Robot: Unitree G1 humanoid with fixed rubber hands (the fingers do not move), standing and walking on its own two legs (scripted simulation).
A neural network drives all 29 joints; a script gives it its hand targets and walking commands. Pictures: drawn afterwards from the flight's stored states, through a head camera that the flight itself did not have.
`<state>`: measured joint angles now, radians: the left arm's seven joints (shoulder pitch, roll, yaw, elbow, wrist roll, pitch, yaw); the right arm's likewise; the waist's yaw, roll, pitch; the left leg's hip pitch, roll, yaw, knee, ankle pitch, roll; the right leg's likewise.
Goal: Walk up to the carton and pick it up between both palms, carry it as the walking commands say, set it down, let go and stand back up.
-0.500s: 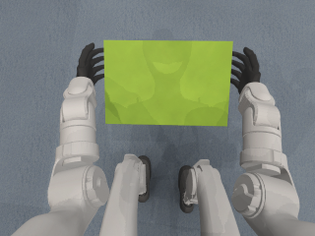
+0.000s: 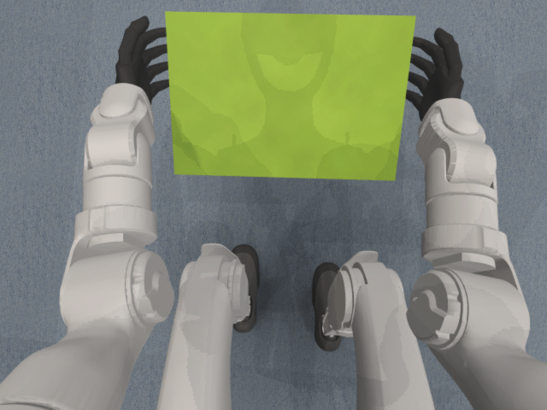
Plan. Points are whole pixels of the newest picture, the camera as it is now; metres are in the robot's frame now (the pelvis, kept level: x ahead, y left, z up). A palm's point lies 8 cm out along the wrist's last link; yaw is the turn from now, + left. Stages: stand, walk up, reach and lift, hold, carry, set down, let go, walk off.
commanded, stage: set down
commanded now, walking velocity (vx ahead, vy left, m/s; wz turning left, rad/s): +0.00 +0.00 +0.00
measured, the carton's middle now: (285, 103) +0.52 +0.03 -0.20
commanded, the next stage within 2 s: none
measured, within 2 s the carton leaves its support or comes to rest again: neither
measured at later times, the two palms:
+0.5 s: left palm (159, 93) +0.53 +0.23 -0.20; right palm (406, 105) +0.53 -0.15 -0.20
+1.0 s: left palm (176, 100) +0.54 +0.22 -0.28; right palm (388, 109) +0.54 -0.15 -0.28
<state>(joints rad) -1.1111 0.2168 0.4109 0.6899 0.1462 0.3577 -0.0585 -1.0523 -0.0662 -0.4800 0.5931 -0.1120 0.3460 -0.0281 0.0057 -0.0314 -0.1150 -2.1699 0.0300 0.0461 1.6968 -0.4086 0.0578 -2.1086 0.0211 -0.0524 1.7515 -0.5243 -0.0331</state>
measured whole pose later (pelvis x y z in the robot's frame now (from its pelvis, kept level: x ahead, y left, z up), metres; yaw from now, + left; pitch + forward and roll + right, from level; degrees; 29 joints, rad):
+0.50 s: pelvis +0.00 +0.01 -0.07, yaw -1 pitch +48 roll -2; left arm -1.27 0.32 0.30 0.82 0.04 0.31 0.00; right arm -1.19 -0.16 -0.40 0.70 -0.02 0.29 -0.08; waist 0.01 -0.04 0.05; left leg -2.33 0.04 0.06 1.94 -0.45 0.08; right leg -2.26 0.02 -0.05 2.00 -0.58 -0.02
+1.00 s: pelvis -0.01 +0.00 -0.12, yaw -1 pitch +40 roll -1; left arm -1.44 0.44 0.15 0.99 -0.12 0.23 0.02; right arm -1.38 -0.27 -0.27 0.89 0.12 0.22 -0.13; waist 0.02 -0.05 0.31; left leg -2.36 0.07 0.06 2.15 -0.49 0.09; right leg -2.29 0.03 -0.06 2.21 -0.62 -0.03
